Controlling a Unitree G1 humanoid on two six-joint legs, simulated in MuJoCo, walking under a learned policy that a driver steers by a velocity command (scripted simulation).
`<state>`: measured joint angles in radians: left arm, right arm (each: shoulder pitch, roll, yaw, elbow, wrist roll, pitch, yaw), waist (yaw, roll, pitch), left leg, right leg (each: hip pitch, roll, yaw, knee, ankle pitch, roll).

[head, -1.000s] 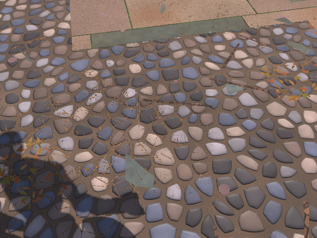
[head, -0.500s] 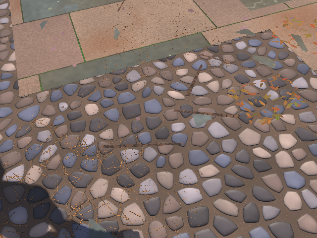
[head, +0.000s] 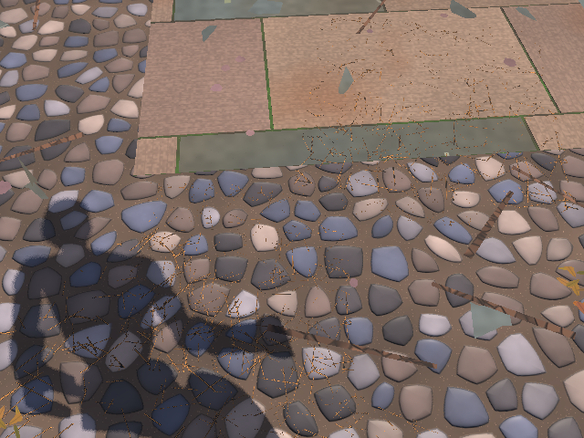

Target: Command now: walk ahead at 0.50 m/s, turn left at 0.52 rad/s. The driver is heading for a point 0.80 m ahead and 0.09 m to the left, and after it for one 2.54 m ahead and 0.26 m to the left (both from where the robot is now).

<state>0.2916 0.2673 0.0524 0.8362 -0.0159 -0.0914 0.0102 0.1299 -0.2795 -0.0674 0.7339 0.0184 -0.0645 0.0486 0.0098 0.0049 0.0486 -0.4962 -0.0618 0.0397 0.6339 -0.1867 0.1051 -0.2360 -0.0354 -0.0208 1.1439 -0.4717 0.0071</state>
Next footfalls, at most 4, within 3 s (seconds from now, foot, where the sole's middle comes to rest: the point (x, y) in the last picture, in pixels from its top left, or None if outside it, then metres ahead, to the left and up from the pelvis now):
0.40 right None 0.43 -0.10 -0.75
0.90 left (207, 369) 0.58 0.23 -0.75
1.40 right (271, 264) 0.87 0.09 -0.75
1.86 left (194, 265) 0.87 0.29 -0.75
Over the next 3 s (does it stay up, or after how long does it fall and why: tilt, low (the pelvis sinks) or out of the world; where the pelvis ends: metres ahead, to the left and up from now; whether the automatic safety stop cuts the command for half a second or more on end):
stays up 1.02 0.13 0.00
